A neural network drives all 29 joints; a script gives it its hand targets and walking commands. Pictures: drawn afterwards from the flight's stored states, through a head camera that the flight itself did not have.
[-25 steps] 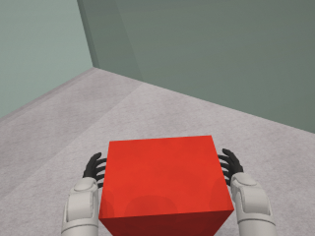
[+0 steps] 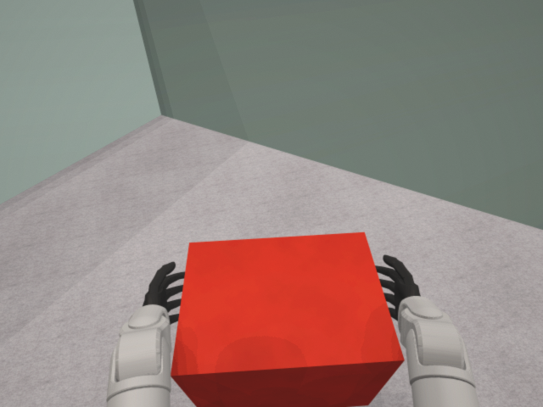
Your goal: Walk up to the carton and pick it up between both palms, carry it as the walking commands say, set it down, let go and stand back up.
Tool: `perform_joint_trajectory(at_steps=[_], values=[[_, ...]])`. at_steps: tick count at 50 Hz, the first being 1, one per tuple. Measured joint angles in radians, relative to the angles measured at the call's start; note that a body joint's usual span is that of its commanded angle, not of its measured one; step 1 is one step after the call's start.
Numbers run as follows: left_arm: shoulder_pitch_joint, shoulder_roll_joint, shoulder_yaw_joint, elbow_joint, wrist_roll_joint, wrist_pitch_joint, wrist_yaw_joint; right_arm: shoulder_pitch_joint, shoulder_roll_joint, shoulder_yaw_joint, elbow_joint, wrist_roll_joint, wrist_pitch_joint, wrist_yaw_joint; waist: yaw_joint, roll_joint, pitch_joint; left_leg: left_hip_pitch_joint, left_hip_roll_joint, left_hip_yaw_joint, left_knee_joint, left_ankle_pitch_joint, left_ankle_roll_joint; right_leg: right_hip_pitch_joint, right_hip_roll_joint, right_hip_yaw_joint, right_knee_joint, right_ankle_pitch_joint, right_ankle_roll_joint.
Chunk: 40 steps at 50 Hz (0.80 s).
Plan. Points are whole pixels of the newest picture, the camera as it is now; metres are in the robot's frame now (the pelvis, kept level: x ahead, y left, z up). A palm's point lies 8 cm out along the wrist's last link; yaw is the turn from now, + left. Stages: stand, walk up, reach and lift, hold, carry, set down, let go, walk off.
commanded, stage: hold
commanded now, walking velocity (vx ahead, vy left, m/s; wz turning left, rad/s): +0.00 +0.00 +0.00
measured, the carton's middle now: (282, 327) +0.29 +0.00 -0.03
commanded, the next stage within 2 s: carry in 0.14 s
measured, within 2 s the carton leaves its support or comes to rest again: neither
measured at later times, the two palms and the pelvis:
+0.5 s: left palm (211, 252) +0.36 +0.11 +0.07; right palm (452, 267) +0.31 -0.25 +0.08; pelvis +0.08 -0.03 -0.01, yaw -6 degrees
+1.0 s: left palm (242, 198) +0.48 +0.06 +0.08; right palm (449, 225) +0.41 -0.29 +0.07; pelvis +0.22 -0.07 -0.02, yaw -10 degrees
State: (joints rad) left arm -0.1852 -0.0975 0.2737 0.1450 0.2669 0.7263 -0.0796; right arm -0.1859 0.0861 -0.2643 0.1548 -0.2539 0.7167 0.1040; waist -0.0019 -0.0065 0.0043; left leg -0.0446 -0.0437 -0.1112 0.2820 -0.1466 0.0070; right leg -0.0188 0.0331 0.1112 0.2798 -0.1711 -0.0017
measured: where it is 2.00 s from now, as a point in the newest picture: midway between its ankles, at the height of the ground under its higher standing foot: outside the picture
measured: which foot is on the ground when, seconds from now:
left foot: down 0.00-0.36, up 0.38-0.52, down 0.54-1.00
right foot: down 0.00-0.84, up 0.86-0.94, down 0.96-1.00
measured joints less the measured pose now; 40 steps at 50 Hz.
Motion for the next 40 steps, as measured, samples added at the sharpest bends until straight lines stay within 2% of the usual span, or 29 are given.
perform_joint_trajectory(at_steps=[7, 10, 12, 14, 16, 18, 19, 22, 24, 26, 27, 29, 31, 33, 36, 37, 39, 40], values=[[-0.001, 0.002, -0.003, 0.000, -0.002, 0.002, 0.001, 0.000, 0.001, -0.001, -0.002, 0.000, 0.002, 0.000, 0.002, 0.000, -0.015, -0.026, 0.001, 0.007, 0.020, -0.010, 0.000, -0.028, -0.002, -0.008, 0.023, -0.012, 0.000], [0.006, 0.019, -0.012, -0.006, -0.019, 0.013, 0.001, 0.013, 0.004, 0.017, -0.019, 0.007, 0.017, -0.015, 0.013, -0.002, -0.074, -0.122, 0.018, 0.053, 0.132, -0.147, 0.002, -0.139, -0.010, -0.033, 0.157, -0.174, -0.018], [0.017, 0.038, -0.022, -0.052, -0.050, 0.032, 0.002, 0.022, 0.008, 0.041, -0.071, 0.022, 0.041, -0.032, 0.024, 0.000, -0.104, -0.171, 0.034, 0.089, 0.181, -0.184, 0.000, -0.211, -0.014, -0.042, 0.241, -0.255, -0.039], [0.023, 0.063, -0.034, -0.106, -0.085, 0.059, 0.004, 0.030, 0.017, 0.061, -0.133, 0.036, 0.068, -0.049, 0.039, 0.006, -0.121, -0.194, 0.058, 0.131, 0.198, -0.143, -0.008, -0.271, -0.024, -0.081, 0.312, -0.243, -0.048], [0.024, 0.084, -0.049, -0.154, -0.119, 0.099, 0.009, 0.052, 0.022, 0.079, -0.200, 0.050, 0.105, -0.069, 0.050, 0.008, -0.139, -0.198, 0.081, 0.166, 0.211, -0.140, -0.019, -0.283, -0.035, -0.126, 0.285, -0.211, -0.053], [0.025, 0.075, -0.065, -0.194, -0.138, 0.138, 0.022, 0.083, 0.008, 0.085, -0.277, 0.069, 0.153, -0.078, 0.046, 0.030, -0.154, -0.204, 0.112, 0.169, 0.250, -0.190, -0.027, -0.260, -0.021, -0.149, 0.241, -0.118, -0.038], [0.024, 0.060, -0.073, -0.215, -0.143, 0.157, 0.029, 0.098, -0.007, 0.081, -0.315, 0.084, 0.175, -0.078, 0.041, 0.039, -0.162, -0.222, 0.127, 0.174, 0.297, -0.218, -0.031, -0.254, -0.011, -0.158, 0.236, -0.114, -0.033], [0.053, 0.014, -0.095, -0.320, -0.154, 0.222, 0.060, 0.129, -0.055, 0.065, -0.408, 0.156, 0.240, -0.076, 0.019, 0.014, -0.171, -0.288, 0.107, 0.201, 0.387, -0.317, -0.040, -0.233, -0.018, -0.162, 0.209, -0.150, -0.032], [0.090, -0.005, -0.102, -0.423, -0.160, 0.267, 0.082, 0.132, -0.069, 0.064, -0.469, 0.199, 0.284, -0.081, 0.003, -0.009, -0.161, -0.314, 0.084, 0.225, 0.346, -0.284, -0.038, -0.218, -0.027, -0.151, 0.189, -0.157, -0.034], [0.123, -0.011, -0.097, -0.528, -0.171, 0.312, 0.090, 0.132, -0.067, 0.069, -0.533, 0.227, 0.323, -0.085, -0.012, -0.020, -0.148, -0.308, 0.073, 0.252, 0.242, -0.162, -0.031, -0.212, -0.027, -0.139, 0.208, -0.181, -0.031], [0.138, -0.008, -0.093, -0.574, -0.178, 0.332, 0.091, 0.133, -0.059, 0.072, -0.559, 0.236, 0.339, -0.088, -0.016, -0.024, -0.146, -0.297, 0.073, 0.260, 0.214, -0.085, -0.016, -0.218, -0.025, -0.134, 0.246, -0.206, -0.030], [0.172, 0.013, -0.082, -0.628, -0.199, 0.371, 0.089, 0.147, -0.031, 0.085, -0.587, 0.241, 0.367, -0.101, -0.023, -0.046, -0.159, -0.289, 0.069, 0.284, 0.247, -0.115, 0.007, -0.254, -0.044, -0.152, 0.345, -0.241, -0.024], [0.197, 0.029, -0.077, -0.648, -0.218, 0.409, 0.089, 0.173, -0.009, 0.091, -0.610, 0.239, 0.405, -0.115, -0.019, -0.043, -0.175, -0.266, 0.077, 0.294, 0.257, -0.175, 0.008, -0.252, -0.048, -0.192, 0.329, -0.244, -0.018], [0.207, 0.032, -0.078, -0.657, -0.230, 0.438, 0.091, 0.200, -0.001, 0.092, -0.640, 0.238, 0.435, -0.124, -0.011, -0.029, -0.186, -0.248, 0.089, 0.296, 0.264, -0.205, -0.004, -0.205, -0.041, -0.220, 0.262, -0.257, -0.038], [0.196, 0.019, -0.088, -0.650, -0.235, 0.450, 0.094, 0.222, -0.020, 0.087, -0.675, 0.244, 0.457, -0.129, 0.001, -0.014, -0.175, -0.276, 0.113, 0.287, 0.356, -0.165, -0.025, -0.162, -0.025, -0.228, 0.213, -0.248, -0.050], [0.196, 0.012, -0.093, -0.650, -0.234, 0.451, 0.097, 0.228, -0.029, 0.084, -0.685, 0.250, 0.463, -0.128, 0.004, -0.017, -0.170, -0.284, 0.113, 0.281, 0.378, -0.186, -0.029, -0.151, -0.025, -0.226, 0.205, -0.244, -0.049], [0.202, -0.003, -0.101, -0.661, -0.231, 0.451, 0.102, 0.235, -0.046, 0.078, -0.702, 0.263, 0.471, -0.126, 0.007, -0.022, -0.155, -0.289, 0.105, 0.270, 0.354, -0.199, -0.038, -0.138, -0.026, -0.221, 0.205, -0.230, -0.046], [0.209, -0.009, -0.102, -0.673, -0.231, 0.451, 0.105, 0.233, -0.050, 0.076, -0.706, 0.269, 0.472, -0.124, 0.008, -0.020, -0.145, -0.277, 0.102, 0.275, 0.298, -0.156, -0.039, -0.141, -0.026, -0.222, 0.226, -0.219, -0.042]])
